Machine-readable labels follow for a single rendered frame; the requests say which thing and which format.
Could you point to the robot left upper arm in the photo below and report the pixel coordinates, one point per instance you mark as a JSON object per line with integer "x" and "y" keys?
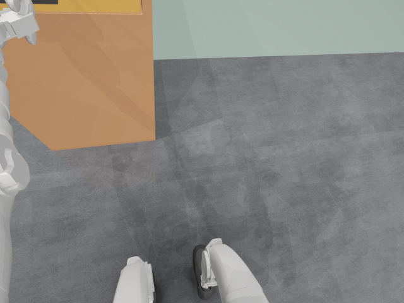
{"x": 14, "y": 177}

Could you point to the left robot forearm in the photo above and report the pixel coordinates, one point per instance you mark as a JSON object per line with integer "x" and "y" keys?
{"x": 5, "y": 127}

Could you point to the cabinet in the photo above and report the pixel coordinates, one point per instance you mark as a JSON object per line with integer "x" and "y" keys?
{"x": 88, "y": 81}

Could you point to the robot right foot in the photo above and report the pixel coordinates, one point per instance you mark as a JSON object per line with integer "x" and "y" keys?
{"x": 207, "y": 292}

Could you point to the drawer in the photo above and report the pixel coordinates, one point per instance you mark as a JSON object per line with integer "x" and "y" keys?
{"x": 88, "y": 6}

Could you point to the robot right shin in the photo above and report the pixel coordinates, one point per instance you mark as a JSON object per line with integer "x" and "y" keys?
{"x": 205, "y": 281}

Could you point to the robot left hand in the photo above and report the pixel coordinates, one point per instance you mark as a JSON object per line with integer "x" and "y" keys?
{"x": 18, "y": 20}

